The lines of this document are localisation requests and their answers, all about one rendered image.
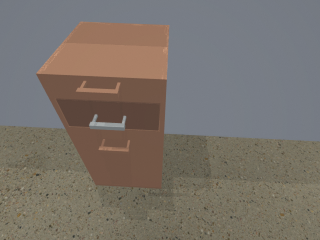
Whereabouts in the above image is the drawer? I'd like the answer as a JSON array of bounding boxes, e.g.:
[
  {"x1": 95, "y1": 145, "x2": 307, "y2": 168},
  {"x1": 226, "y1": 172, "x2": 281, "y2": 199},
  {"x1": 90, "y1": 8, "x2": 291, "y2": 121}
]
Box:
[{"x1": 56, "y1": 98, "x2": 160, "y2": 131}]

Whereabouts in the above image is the handle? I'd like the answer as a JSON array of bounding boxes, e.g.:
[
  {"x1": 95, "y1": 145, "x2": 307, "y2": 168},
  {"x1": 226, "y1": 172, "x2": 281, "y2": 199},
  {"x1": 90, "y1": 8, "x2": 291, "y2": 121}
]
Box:
[
  {"x1": 98, "y1": 146, "x2": 130, "y2": 154},
  {"x1": 76, "y1": 87, "x2": 120, "y2": 98},
  {"x1": 89, "y1": 114, "x2": 127, "y2": 131}
]

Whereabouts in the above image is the cabinet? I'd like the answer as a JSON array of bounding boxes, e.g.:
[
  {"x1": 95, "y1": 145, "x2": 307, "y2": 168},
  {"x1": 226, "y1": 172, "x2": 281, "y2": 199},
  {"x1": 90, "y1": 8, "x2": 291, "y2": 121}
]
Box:
[{"x1": 36, "y1": 21, "x2": 170, "y2": 189}]

